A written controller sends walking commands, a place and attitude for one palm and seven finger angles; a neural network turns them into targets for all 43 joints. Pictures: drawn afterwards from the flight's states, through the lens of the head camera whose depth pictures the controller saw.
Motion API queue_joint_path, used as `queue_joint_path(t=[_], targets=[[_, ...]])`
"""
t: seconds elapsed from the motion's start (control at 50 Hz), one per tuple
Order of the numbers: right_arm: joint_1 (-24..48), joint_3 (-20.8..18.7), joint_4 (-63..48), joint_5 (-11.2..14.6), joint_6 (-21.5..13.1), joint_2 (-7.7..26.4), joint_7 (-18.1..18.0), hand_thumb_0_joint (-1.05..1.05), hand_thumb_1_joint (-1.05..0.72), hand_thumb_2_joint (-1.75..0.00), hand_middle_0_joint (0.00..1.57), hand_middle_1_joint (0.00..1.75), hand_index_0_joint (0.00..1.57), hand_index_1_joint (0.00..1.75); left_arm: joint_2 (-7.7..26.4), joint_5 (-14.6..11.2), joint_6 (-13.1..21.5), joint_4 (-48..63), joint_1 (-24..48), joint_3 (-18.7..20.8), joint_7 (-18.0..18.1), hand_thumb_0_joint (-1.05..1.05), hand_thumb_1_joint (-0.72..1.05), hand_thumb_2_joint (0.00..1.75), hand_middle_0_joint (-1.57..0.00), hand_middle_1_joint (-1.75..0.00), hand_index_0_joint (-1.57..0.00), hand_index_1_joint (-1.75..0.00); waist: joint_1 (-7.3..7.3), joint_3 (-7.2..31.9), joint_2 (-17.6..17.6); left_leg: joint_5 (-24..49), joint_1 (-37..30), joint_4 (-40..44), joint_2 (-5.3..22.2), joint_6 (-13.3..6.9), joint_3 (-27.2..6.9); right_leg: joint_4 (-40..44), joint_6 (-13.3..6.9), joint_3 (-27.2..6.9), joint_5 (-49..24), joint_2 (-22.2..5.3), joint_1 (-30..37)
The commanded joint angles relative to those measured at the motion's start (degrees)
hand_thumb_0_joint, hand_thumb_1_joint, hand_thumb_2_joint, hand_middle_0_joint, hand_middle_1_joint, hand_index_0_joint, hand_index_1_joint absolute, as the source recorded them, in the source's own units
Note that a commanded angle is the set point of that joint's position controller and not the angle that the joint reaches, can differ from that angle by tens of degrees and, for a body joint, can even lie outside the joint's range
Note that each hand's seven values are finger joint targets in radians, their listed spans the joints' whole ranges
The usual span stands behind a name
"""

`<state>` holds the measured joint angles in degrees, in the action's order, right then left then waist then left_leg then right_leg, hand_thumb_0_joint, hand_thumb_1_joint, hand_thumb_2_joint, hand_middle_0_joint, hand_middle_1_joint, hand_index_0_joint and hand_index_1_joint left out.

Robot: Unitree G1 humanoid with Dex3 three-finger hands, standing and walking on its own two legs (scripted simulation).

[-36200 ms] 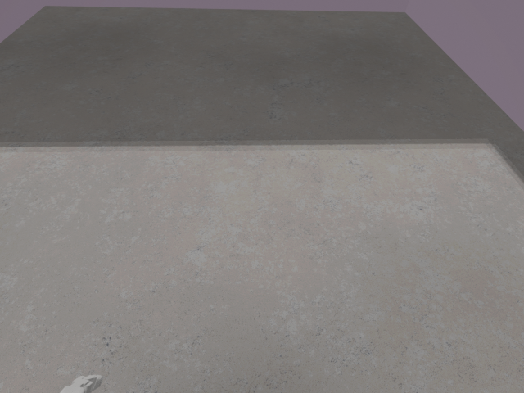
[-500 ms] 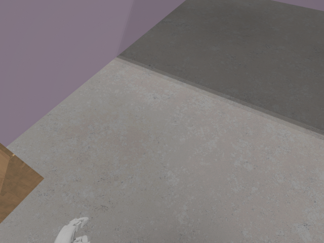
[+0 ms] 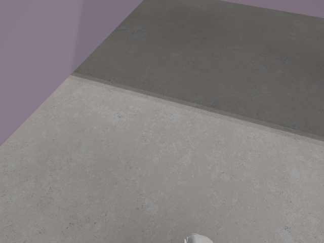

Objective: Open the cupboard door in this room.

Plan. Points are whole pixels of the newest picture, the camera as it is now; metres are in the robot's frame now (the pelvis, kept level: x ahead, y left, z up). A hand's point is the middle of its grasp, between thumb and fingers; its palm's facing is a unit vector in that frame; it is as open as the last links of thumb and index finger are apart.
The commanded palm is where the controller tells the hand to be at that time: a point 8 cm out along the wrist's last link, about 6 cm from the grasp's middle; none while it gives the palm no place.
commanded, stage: walk to a spot facing it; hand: left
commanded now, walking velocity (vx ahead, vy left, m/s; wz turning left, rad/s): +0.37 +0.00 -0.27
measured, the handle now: out of the picture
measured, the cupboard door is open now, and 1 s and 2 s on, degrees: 43 43 43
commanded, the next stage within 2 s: turn to face it in 0.70 s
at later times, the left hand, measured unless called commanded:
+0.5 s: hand (121, 213) +0.22 +0.14 -0.19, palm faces +0.00 -0.98 -0.17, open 7.3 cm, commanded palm none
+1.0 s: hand (151, 146) +0.45 +0.07 -0.17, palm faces +0.08 -0.98 -0.20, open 7.2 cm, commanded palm none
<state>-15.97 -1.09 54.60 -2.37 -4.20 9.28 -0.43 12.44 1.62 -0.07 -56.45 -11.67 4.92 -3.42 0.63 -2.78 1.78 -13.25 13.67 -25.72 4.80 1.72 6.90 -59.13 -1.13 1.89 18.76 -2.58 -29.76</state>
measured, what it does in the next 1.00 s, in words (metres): walks ahead: right foot, then left foot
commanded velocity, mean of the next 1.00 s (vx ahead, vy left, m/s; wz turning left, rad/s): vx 0.26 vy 0.00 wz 0.10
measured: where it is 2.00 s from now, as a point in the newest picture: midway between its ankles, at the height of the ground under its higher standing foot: (191, 176)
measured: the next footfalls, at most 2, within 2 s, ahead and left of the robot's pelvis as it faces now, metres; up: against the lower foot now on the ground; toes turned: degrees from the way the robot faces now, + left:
right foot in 0.14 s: +0.17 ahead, -0.14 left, +0.00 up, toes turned -8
left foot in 0.50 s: +0.37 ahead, +0.08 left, +0.00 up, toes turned +3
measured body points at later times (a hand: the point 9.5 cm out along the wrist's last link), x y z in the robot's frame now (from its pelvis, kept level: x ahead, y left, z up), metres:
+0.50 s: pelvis +0.23 -0.05 -0.01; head +0.25 -0.04 +0.44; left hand +0.22 +0.19 -0.17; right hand +0.29 -0.29 -0.15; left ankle +0.33 +0.08 -0.74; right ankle +0.13 -0.13 -0.74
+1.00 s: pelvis +0.44 -0.12 +0.00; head +0.48 -0.12 +0.45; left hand +0.45 +0.12 -0.15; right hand +0.48 -0.35 -0.15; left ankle +0.49 +0.02 -0.70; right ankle +0.39 -0.20 -0.74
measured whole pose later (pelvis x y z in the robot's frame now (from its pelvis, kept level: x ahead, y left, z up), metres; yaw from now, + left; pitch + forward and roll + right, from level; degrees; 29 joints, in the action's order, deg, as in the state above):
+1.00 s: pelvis +0.44 -0.12 +0.00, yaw +2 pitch +1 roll +2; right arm -12.6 -2.6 59.5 -0.6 0.1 9.8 0.9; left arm 9.8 0.9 3.7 -60.4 -15.4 3.3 0.3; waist -0.4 -3.3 2.3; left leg -17.6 26.4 -42.5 3.1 1.4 7.3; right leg -24.4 -1.7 10.9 18.0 -4.0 -7.2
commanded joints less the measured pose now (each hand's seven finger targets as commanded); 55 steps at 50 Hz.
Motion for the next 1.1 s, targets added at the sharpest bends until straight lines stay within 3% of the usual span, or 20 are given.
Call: queue_joint_path(t=[0.0, 0.08, 0.1, 0.12, 0.14, 0.22, 0.42, 0.44, 0.48, 0.56, 0.68, 0.7, 0.72, 0.74, 0.76, 0.86, 1.0, 1.04, 1.06, 1.08], targets=[[-6.9, -3.2, 0.5, 0.0, -0.2, 10.7, -0.3, 0.00, -0.90, -0.90, 0.20, 0.30, 0.20, 0.30, 0.6, -0.1, 1.6, 5.9, 5.9, -0.9, -0.4, 0.00, 0.90, 0.90, -0.20, -0.30, -0.20, -0.30, -2.87, 1.9, -11.6, 1.0, -3.7, 13.1, 12.1, -7.6, -3.8, 16.9, 0.2, 4.0, -2.7, -0.6, 2.8], [-4.7, -2.9, 1.4, 0.2, 1.0, 9.9, 0.2, 0.00, -0.90, -0.90, 0.20, 0.30, 0.20, 0.30, 4.1, 0.1, 1.8, 2.4, -2.7, 0.5, 0.2, 0.00, 0.90, 0.90, -0.20, -0.30, -0.20, -0.30, 2.33, 2.7, -4.3, -9.1, 6.3, 2.0, 8.7, -4.5, -0.5, 28.4, -1.3, 4.1, -3.9, 1.8, 24.5], [-3.4, -2.2, 0.8, 1.0, 0.9, 7.5, 0.5, 0.00, -0.90, -0.90, 0.20, 0.30, 0.20, 0.30, 8.5, 0.4, 2.4, 0.1, -10.8, 1.6, 0.8, 0.00, 0.90, 0.90, -0.20, -0.30, -0.20, -0.30, 6.47, 5.9, 5.2, -9.4, 15.7, -13.4, 3.4, -2.0, 5.5, 33.3, -5.2, -7.9, 5.8, -6.0, 36.5], [-0.9, -1.6, -1.7, 1.7, 0.8, 4.5, 0.9, 0.00, -0.90, -0.90, 0.20, 0.30, 0.20, 0.30, 15.2, 0.0, 2.6, -2.2, -18.4, 3.3, 1.8, 0.00, 0.90, 0.90, -0.20, -0.30, -0.20, -0.30, 9.62, 8.2, 20.8, -23.6, 28.3, -31.5, -2.7, -0.4, 6.0, 44.6, -12.1, -31.1, 12.7, -20.1, 43.9], [2.8, -2.2, -2.8, 1.3, 0.7, 7.1, 0.8, 0.00, -0.90, -0.90, 0.20, 0.30, 0.20, 0.30, 15.0, -0.9, 2.2, -2.2, -17.7, 2.9, 2.4, 0.00, 0.90, 0.90, -0.20, -0.30, -0.20, -0.30, 9.44, 4.9, 15.1, -22.8, 32.3, -40.9, 0.1, -1.0, -2.0, 48.5, -15.4, -35.5, 14.7, -21.9, 40.0], [1.2, -2.5, 1.3, 0.7, 1.6, 4.9, 0.9, 0.00, -0.90, -0.90, 0.20, 0.30, 0.20, 0.30, 5.7, -0.4, 3.4, 0.3, -5.3, 0.4, 3.8, 0.00, 0.90, 0.90, -0.20, -0.30, -0.20, -0.30, 0.47, 1.4, 6.6, -9.8, 21.0, -33.9, 5.2, 0.2, -5.2, 46.8, -11.2, -15.4, -6.6, -15.3, 21.9], [-0.4, -2.8, 1.9, 0.8, 0.4, 5.4, 1.5, 0.00, -0.90, -0.90, 0.20, 0.30, 0.20, 0.30, 6.4, -0.9, 4.3, -3.6, -6.4, 0.4, 3.0, 0.00, 0.90, 0.90, -0.20, -0.30, -0.20, -0.30, -3.14, -0.2, 0.2, 3.7, -1.0, -2.2, -0.8, -1.2, 1.0, 38.3, -6.7, -5.1, -12.3, -8.4, 18.1], [-6.2, -3.6, 3.8, 0.6, 0.0, 8.2, 0.9, 0.00, -0.90, -0.90, 0.20, 0.30, 0.20, 0.30, 4.7, -0.9, 4.2, -3.0, -6.1, 0.1, 2.8, 0.00, 0.90, 0.90, -0.20, -0.30, -0.20, -0.30, -5.83, 2.4, -5.5, 1.4, -11.4, -0.2, 2.3, -3.6, -4.1, 27.4, -5.0, -2.4, -15.1, -5.6, 11.7], [-19.5, -5.2, 6.1, -0.4, 0.5, 16.1, -0.5, 0.00, -0.90, -0.90, 0.20, 0.30, 0.20, 0.30, 2.1, -0.9, 4.5, 1.0, -3.1, -1.3, 2.3, 0.00, 0.90, 0.90, -0.20, -0.30, -0.20, -0.30, -9.88, 7.6, -17.1, -6.1, -24.6, 10.1, 22.9, -15.2, -34.8, -4.5, -1.1, 2.3, 12.6, 3.9, -8.1], [-5.8, -3.6, 2.6, 0.0, 0.2, 9.6, -0.6, 0.00, -0.90, -0.90, 0.20, 0.30, 0.20, 0.30, 2.0, -0.2, 3.4, 1.7, 1.0, -0.3, 1.4, 0.00, 0.90, 0.90, -0.20, -0.30, -0.20, -0.30, -3.04, -1.9, -11.5, -13.4, -2.6, 16.2, 17.7, -11.3, -22.9, -6.6, -0.2, -3.1, 3.5, -4.9, -8.8], [0.8, -3.9, 2.4, 0.5, 1.5, 10.0, 0.2, 0.00, -0.90, -0.90, 0.20, 0.30, 0.20, 0.30, 1.2, -0.1, 2.5, -1.9, -8.8, -0.4, 1.1, 0.00, 0.90, 0.90, -0.20, -0.30, -0.20, -0.30, 2.78, 2.3, -2.8, -19.2, 11.8, 6.0, 7.2, -5.5, -5.5, 23.9, 1.6, 6.9, -3.2, 0.9, 22.9], [2.0, -3.7, 1.9, 0.7, 1.8, 8.5, 0.3, 0.00, -0.90, -0.90, 0.20, 0.30, 0.20, 0.30, 3.5, 0.2, 2.6, -2.8, -12.7, 0.3, 1.5, 0.00, 0.90, 0.90, -0.20, -0.30, -0.20, -0.30, 4.95, 1.3, 2.3, -21.1, 16.2, -2.2, 3.1, -3.7, -2.6, 30.1, 0.9, 2.0, 3.4, -1.7, 26.9], [3.0, -2.7, 0.5, 1.2, 2.1, 4.5, 0.8, 0.00, -0.90, -0.90, 0.20, 0.30, 0.20, 0.30, 8.6, 0.4, 2.9, -3.5, -16.4, 1.4, 2.2, 0.00, 0.90, 0.90, -0.20, -0.30, -0.20, -0.30, 7.21, -0.8, 16.4, -22.5, 25.8, -18.7, -3.9, -1.2, 3.0, 42.8, -3.4, -16.9, 16.4, -13.2, 29.6], [5.0, -2.5, -1.6, 1.3, 2.2, 3.9, 1.2, 0.00, -0.90, -0.90, 0.20, 0.30, 0.20, 0.30, 12.1, -0.1, 2.7, -3.5, -18.5, 1.8, 2.8, 0.00, 0.90, 0.90, -0.20, -0.30, -0.20, -0.30, 8.12, 0.7, 19.6, -23.5, 27.3, -31.4, -3.2, -1.8, -0.7, 53.4, -9.0, -31.2, 24.6, -22.3, 28.8], [6.5, -3.0, -1.5, 1.1, 2.0, 5.2, 1.1, 0.00, -0.90, -0.90, 0.20, 0.30, 0.20, 0.30, 11.2, -0.2, 2.9, -3.0, -16.0, 1.5, 3.4, 0.00, 0.90, 0.90, -0.20, -0.30, -0.20, -0.30, 6.24, -1.3, 14.9, -19.0, 29.5, -38.6, -0.6, -1.9, -4.6, 53.3, -11.4, -33.4, 23.8, -22.9, 27.2], [2.2, -1.9, 2.5, 1.4, 2.7, 0.5, 1.1, 0.00, -0.90, -0.90, 0.20, 0.30, 0.20, 0.30, 3.4, -0.1, 4.7, -2.7, -8.6, -0.6, 4.2, 0.00, 0.90, 0.90, -0.20, -0.30, -0.20, -0.30, -0.12, 0.6, 5.8, -8.1, 18.3, -25.4, 1.3, -0.1, -3.1, 43.2, -7.2, -1.9, -31.8, -16.3, 24.0], [2.4, -1.4, 1.1, 1.4, 3.1, 3.2, 1.2, 0.00, -0.90, -0.90, 0.20, 0.30, 0.20, 0.30, 6.4, -0.9, 3.6, -2.0, -7.1, 0.0, 4.7, 0.00, 0.90, 0.90, -0.20, -0.30, -0.20, -0.30, -1.78, 4.6, 6.2, 4.4, 6.1, -5.6, -4.1, -1.4, 3.0, 28.5, -1.9, 7.9, -51.9, -13.5, 29.2], [-5.8, -3.0, 2.1, 0.5, 3.0, 10.0, 0.6, 0.00, -0.90, -0.90, 0.20, 0.30, 0.20, 0.30, 5.7, -1.4, 2.8, 0.4, -6.4, 0.1, 4.8, 0.00, 0.90, 0.90, -0.20, -0.30, -0.20, -0.30, -5.61, 10.6, -5.6, 31.1, -12.0, -2.8, 4.8, -6.9, -8.2, 10.6, 2.7, 10.3, -31.0, -8.9, 16.1], [-9.4, -4.3, 2.2, 0.5, 3.1, 15.5, 0.1, 0.00, -0.90, -0.90, 0.20, 0.30, 0.20, 0.30, 3.1, -2.2, 2.3, 2.4, -6.7, -0.4, 4.7, 0.00, 0.90, 0.90, -0.20, -0.30, -0.20, -0.30, -6.56, 13.9, -20.4, 54.7, -19.0, -1.0, 20.3, -17.0, -28.3, -5.7, 5.4, 8.3, 17.4, -1.1, 3.0], [-10.0, -4.4, 1.9, 0.9, 3.7, 17.2, -0.2, 0.00, -0.90, -0.90, 0.20, 0.30, 0.20, 0.30, 4.9, -1.3, 1.5, 5.5, -1.8, -0.7, 5.3, 0.00, 0.90, 0.90, -0.20, -0.30, -0.20, -0.30, -7.42, 11.8, -10.9, 45.7, -14.4, 0.6, 21.7, -18.9, -30.8, -12.2, 4.6, 0.4, 20.5, -0.5, 1.0]])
